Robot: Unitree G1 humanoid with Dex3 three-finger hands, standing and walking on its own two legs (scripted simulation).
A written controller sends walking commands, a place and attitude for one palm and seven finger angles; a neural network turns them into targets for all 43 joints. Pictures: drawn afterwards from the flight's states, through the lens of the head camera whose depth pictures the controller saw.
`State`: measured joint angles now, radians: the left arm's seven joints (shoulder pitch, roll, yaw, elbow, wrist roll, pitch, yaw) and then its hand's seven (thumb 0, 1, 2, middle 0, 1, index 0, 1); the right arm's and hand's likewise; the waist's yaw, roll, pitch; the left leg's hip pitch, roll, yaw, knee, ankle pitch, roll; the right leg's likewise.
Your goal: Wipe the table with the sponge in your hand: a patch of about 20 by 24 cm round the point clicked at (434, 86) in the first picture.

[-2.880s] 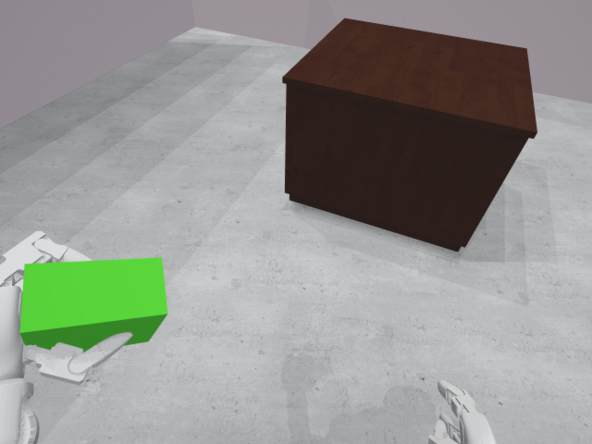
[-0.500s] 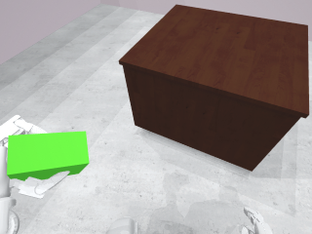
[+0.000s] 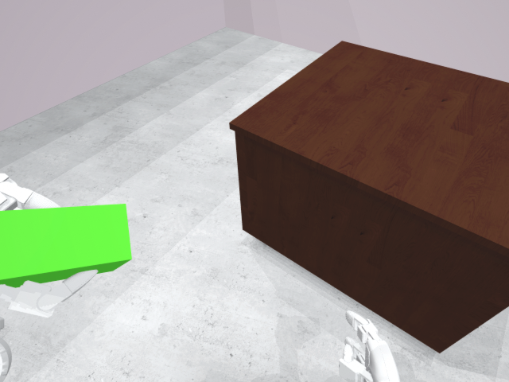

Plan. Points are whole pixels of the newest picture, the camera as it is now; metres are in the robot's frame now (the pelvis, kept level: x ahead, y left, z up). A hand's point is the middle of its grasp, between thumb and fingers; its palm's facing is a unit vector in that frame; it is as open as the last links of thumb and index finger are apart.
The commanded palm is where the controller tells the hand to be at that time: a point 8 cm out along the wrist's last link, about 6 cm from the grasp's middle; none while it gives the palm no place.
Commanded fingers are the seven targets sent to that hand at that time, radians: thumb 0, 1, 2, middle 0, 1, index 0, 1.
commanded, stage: turn to face it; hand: left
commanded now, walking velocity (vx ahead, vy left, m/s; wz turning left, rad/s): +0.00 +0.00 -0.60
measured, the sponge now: (81, 245) +0.20 +0.23 +0.19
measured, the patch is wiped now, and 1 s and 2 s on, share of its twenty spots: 0.00 0.00 0.00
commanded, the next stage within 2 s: take the last steps up to it in 1.44 s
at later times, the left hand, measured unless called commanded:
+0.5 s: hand (168, 213) +0.26 +0.15 +0.19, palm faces +0.17 -0.89 -0.42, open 9.8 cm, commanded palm +0.22 +0.19 +0.20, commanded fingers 0.00 0.10 1.30 -1.20 -1.60 -1.20 -1.60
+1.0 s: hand (277, 260) +0.21 +0.01 +0.19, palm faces -0.12 -0.89 -0.45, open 9.8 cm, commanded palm +0.19 +0.07 +0.20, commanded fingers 0.00 0.10 1.30 -1.20 -1.60 -1.20 -1.60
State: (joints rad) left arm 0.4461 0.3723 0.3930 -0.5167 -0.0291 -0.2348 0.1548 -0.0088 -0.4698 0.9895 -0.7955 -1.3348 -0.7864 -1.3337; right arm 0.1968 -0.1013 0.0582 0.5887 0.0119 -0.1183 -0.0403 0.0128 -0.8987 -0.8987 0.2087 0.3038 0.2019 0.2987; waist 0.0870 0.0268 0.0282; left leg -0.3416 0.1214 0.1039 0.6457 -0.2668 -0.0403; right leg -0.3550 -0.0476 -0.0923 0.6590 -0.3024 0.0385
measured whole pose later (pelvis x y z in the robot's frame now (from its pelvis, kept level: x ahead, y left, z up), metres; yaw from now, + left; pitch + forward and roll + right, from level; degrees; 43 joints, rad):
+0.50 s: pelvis -0.02 -0.03 +0.01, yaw -18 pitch -1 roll +0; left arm 0.46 0.37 0.37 -0.47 -0.03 -0.21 0.14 -0.01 -0.47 0.99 -0.80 -1.34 -0.79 -1.34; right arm 0.26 -0.23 -0.03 0.53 0.02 -0.03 -0.04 0.01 -0.91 -0.90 0.20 0.30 0.19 0.30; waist 0.03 0.00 0.03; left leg -0.19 0.11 0.15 0.53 -0.31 -0.04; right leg -0.44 0.03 -0.04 0.82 -0.38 0.03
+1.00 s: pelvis -0.10 -0.07 +0.01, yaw -35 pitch +2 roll +4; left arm 0.50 0.38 0.37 -0.51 -0.06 -0.18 0.15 -0.01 -0.47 1.00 -0.80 -1.34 -0.79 -1.34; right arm 0.18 -0.26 -0.03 0.55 0.01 0.07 -0.02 0.01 -0.91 -0.90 0.20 0.30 0.20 0.30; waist 0.03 -0.04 0.01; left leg -0.33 0.00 0.02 0.72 -0.48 -0.06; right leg -0.41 0.13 0.11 0.41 -0.02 -0.12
